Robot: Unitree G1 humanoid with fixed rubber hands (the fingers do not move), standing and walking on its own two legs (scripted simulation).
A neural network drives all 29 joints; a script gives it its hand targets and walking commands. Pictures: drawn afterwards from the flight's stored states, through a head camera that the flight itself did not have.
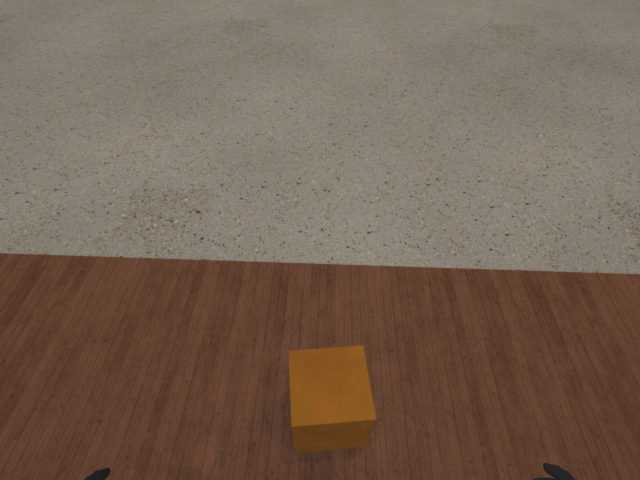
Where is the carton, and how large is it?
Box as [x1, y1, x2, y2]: [289, 345, 375, 452]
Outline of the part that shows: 362,345 289,351 291,426 295,452 366,446 375,421 375,414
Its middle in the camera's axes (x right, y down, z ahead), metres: +0.03 +0.45 +1.11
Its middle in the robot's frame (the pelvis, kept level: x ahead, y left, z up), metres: +0.45 -0.02 -0.66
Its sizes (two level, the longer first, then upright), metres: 0.210 0.200 0.250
